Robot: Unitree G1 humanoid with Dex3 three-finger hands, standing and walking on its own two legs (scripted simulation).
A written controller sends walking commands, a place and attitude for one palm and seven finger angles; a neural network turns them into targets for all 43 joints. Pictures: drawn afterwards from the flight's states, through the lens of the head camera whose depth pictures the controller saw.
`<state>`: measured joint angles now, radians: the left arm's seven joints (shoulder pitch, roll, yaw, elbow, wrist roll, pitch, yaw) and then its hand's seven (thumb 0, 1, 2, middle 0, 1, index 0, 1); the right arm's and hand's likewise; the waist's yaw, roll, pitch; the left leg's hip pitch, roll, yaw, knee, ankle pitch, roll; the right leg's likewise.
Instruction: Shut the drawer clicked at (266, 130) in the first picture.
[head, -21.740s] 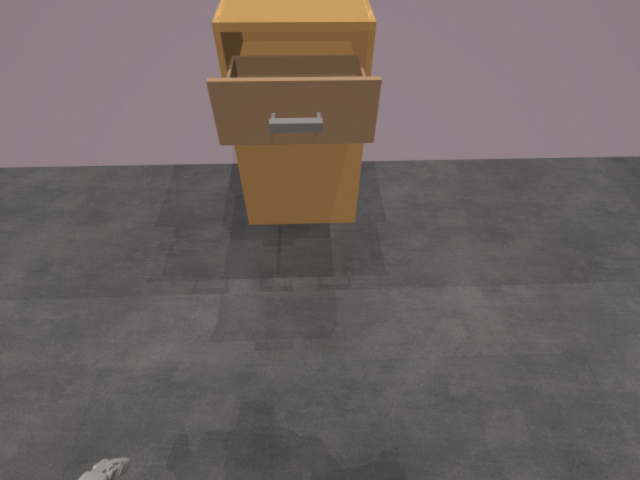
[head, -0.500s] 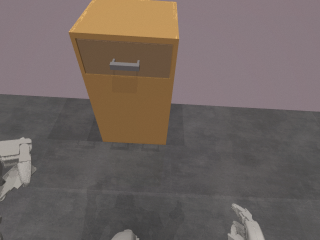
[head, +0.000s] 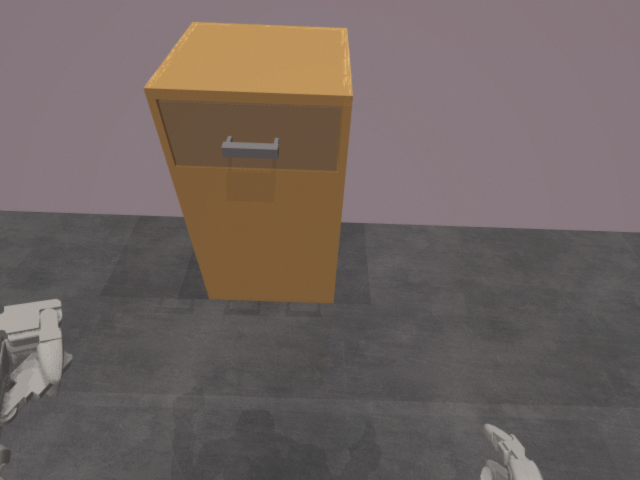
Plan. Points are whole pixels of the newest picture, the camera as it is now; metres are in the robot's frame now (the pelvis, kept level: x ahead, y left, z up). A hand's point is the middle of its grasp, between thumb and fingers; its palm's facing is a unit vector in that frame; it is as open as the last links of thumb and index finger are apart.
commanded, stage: let the arm hang, fingers relaxed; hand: left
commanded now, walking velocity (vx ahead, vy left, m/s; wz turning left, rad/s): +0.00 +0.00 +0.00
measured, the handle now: (251, 145) +0.85 +0.22 -0.05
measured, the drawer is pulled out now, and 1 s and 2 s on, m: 0.00 0.00 0.00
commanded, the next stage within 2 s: look to check the result in 1.14 s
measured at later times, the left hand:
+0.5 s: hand out of the picture -0.05 +0.21 -0.17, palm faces +0.05 -0.98 -0.22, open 4.1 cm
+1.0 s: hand out of the picture +0.01 +0.17 -0.17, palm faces +0.03 -0.98 -0.20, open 7.3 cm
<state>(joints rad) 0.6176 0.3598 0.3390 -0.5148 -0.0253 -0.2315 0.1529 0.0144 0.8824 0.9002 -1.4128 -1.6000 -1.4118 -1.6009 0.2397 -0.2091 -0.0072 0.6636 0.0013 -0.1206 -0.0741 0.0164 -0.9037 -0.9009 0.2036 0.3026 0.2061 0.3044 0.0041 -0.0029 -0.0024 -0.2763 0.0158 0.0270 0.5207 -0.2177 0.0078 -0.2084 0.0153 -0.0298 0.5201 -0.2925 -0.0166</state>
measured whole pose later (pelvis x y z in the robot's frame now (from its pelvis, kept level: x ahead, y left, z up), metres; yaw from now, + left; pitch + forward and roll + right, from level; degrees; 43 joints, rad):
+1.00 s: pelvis -0.01 +0.00 +0.01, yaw +1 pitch -2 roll +0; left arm 0.24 0.15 0.00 1.12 0.01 0.00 0.04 0.01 0.92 0.90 -0.21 -0.31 -0.21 -0.31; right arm 0.29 -0.13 -0.01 1.12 -0.02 0.01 -0.02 0.01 -0.91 -0.90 0.20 0.30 0.20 0.30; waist -0.01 0.01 0.04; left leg -0.24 0.00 0.02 0.42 -0.16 0.01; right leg -0.17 0.01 -0.04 0.44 -0.24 -0.02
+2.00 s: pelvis +0.01 -0.02 +0.01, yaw +0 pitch -2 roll +0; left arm 0.27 0.13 0.01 1.14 0.00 -0.01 0.04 0.00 0.90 0.90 -0.20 -0.30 -0.20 -0.30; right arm 0.28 -0.12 -0.01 1.15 -0.02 0.01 -0.04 0.01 -0.91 -0.90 0.20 0.30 0.20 0.30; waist -0.01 0.01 0.06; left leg -0.19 0.04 0.02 0.41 -0.18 -0.02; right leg -0.13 0.04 -0.04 0.40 -0.25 -0.05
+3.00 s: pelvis +0.01 -0.02 +0.01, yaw +0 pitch -2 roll +0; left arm 0.25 0.16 0.01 1.14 0.00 -0.01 0.03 0.01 0.90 0.90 -0.20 -0.30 -0.20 -0.30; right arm 0.25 -0.16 -0.01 1.15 -0.02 0.00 -0.04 0.01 -0.91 -0.90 0.20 0.30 0.20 0.30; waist -0.01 0.02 0.06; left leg -0.18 0.04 0.02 0.38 -0.18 -0.03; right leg -0.12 0.04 -0.03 0.39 -0.24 -0.05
